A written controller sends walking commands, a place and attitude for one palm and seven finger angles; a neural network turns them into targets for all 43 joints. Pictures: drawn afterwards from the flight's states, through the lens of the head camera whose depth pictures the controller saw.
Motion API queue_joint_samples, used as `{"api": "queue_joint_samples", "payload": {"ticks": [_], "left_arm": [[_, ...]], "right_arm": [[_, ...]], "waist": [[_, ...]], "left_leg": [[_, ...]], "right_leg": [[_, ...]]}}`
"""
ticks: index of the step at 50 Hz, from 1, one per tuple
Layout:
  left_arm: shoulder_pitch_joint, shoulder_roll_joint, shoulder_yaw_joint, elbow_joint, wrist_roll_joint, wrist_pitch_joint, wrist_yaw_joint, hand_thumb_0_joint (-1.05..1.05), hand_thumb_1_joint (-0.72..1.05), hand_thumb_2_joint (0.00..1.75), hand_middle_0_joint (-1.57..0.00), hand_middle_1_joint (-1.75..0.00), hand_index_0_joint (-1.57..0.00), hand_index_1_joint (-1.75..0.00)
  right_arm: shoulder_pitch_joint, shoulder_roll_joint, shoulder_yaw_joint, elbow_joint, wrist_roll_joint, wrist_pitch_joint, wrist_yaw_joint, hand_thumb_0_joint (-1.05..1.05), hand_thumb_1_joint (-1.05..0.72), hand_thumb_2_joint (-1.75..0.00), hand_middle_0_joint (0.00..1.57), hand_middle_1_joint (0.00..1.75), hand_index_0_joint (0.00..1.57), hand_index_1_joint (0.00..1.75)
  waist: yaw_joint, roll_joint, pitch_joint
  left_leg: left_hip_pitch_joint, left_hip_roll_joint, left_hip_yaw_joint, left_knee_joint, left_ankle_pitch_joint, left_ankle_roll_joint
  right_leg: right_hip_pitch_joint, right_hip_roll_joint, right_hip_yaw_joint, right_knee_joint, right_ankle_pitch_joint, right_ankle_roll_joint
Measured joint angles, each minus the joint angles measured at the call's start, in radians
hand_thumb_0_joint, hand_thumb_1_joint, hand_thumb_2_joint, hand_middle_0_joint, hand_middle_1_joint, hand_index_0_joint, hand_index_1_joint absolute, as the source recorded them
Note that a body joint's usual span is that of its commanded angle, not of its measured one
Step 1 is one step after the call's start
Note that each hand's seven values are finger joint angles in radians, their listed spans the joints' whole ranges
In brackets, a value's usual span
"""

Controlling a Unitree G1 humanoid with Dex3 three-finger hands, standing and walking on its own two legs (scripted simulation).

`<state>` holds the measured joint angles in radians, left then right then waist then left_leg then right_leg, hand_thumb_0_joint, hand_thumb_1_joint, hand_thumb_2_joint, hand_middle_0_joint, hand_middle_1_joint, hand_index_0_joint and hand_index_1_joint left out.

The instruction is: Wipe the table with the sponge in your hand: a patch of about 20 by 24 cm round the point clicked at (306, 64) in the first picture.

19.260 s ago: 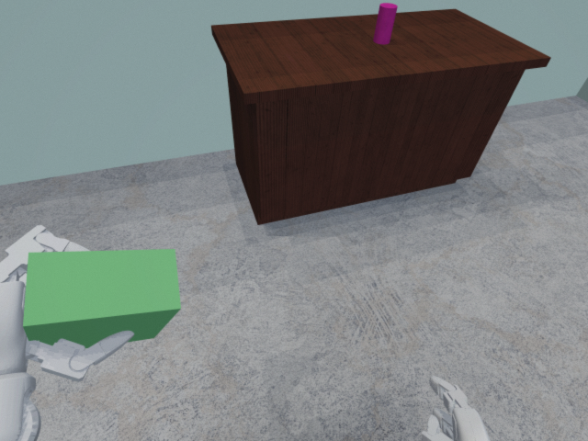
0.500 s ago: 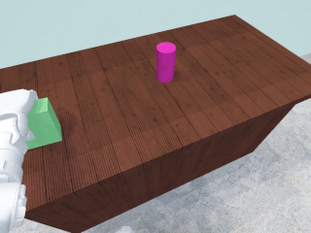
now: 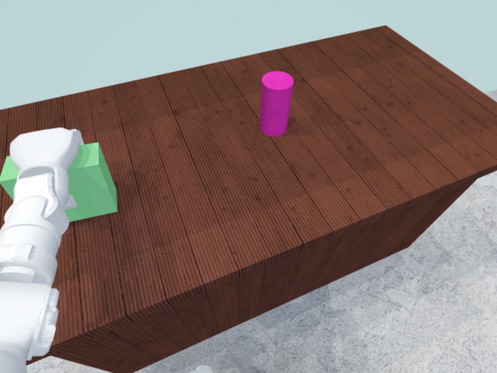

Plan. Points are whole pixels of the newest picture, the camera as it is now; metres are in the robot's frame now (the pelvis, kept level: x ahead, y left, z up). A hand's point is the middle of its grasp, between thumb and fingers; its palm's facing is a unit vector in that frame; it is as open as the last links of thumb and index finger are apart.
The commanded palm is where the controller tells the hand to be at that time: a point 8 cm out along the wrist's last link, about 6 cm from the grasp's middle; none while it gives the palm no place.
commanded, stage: slide across to the middle lane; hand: left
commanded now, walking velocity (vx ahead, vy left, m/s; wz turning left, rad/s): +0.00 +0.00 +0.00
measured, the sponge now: (70, 193) +0.41 +0.34 +0.02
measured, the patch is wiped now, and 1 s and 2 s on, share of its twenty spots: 0.70 0.80 0.90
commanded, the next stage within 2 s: wipe back along the middle lane in 0.24 s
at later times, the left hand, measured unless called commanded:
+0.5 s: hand (98, 168) +0.43 +0.28 +0.06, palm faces -0.08 +0.00 -1.00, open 10.2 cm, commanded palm +0.40 +0.26 +0.11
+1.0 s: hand (100, 191) +0.39 +0.26 +0.06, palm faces -0.06 -0.02 -1.00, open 10.2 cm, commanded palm +0.35 +0.25 +0.09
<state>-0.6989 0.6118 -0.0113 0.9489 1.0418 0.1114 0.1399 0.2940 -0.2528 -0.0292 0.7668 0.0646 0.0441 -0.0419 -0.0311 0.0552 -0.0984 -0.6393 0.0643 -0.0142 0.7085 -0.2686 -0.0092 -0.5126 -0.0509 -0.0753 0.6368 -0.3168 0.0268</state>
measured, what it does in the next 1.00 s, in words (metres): stands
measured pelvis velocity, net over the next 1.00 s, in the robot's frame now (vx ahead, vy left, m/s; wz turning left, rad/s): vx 0.03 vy -0.02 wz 0.02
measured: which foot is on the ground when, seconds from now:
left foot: down 0.00-1.00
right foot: down 0.00-1.00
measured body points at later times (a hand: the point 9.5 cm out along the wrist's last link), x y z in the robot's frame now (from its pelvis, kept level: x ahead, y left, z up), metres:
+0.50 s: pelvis +0.03 -0.01 +0.01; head +0.07 -0.03 +0.46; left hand +0.43 +0.28 +0.12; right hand +0.13 -0.27 -0.12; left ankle +0.04 +0.12 -0.72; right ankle -0.01 -0.16 -0.72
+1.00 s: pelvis +0.03 -0.02 +0.01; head +0.05 -0.04 +0.46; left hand +0.39 +0.26 +0.11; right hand +0.20 -0.27 -0.11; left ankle +0.04 +0.12 -0.72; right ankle -0.01 -0.16 -0.72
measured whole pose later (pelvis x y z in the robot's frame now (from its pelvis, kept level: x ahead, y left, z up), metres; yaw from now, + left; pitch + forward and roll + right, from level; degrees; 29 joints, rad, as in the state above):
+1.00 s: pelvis +0.03 -0.02 +0.01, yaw +1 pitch +7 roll -1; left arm -0.39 0.41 -0.08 0.59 1.01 0.32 0.14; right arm 0.16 -0.27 -0.01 0.68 0.07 0.11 -0.02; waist 0.01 0.07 -0.11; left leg -0.45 0.07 -0.02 0.62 -0.29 -0.04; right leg -0.33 -0.05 -0.08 0.58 -0.36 0.02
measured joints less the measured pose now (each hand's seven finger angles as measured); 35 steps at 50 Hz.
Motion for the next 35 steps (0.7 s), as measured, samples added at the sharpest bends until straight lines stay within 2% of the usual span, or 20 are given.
{"api": "queue_joint_samples", "payload": {"ticks": [7, 12, 19, 35], "left_arm": [[-0.006, -0.078, -0.015, -0.001, 0.006, 0.051, 0.019, 0.00, -0.52, 1.03, -0.72, -1.32, -0.75, -1.33], [-0.008, -0.103, -0.024, 0.006, 0.013, 0.097, 0.029, 0.00, -0.52, 1.03, -0.72, -1.32, -0.74, -1.33], [0.014, -0.130, -0.043, -0.034, -0.003, 0.133, 0.026, 0.00, -0.52, 1.03, -0.71, -1.32, -0.74, -1.33], [0.231, -0.174, -0.037, -0.269, -0.030, 0.187, 0.010, 0.00, -0.51, 1.03, -0.70, -1.33, -0.73, -1.34]], "right_arm": [[-0.041, 0.009, 0.014, -0.024, -0.005, 0.001, 0.016, 0.01, -0.90, -0.90, 0.20, 0.30, 0.20, 0.30], [-0.053, 0.009, 0.015, -0.042, -0.008, 0.006, 0.030, 0.01, -0.90, -0.90, 0.20, 0.30, 0.20, 0.30], [-0.050, 0.001, 0.008, -0.036, -0.010, 0.023, 0.035, 0.01, -0.90, -0.90, 0.20, 0.30, 0.20, 0.30], [-0.080, -0.028, 0.003, -0.057, 0.001, 0.071, 0.034, 0.01, -0.90, -0.90, 0.20, 0.30, 0.20, 0.30]], "waist": [[-0.007, 0.002, -0.006], [-0.006, 0.006, -0.010], [0.004, 0.008, -0.013], [0.021, 0.015, -0.015]], "left_leg": [[0.037, -0.005, 0.013, -0.026, -0.003, 0.003], [0.049, -0.005, 0.016, -0.036, -0.008, 0.000], [0.072, -0.002, 0.007, -0.050, -0.014, -0.009], [0.165, 0.005, 0.001, -0.087, -0.023, -0.022]], "right_leg": [[0.030, -0.006, 0.011, -0.022, -0.001, 0.005], [0.040, -0.006, 0.013, -0.029, -0.007, 0.007], [0.066, -0.002, 0.003, -0.042, -0.017, 0.008], [0.155, 0.006, -0.005, -0.065, -0.036, -0.004]]}}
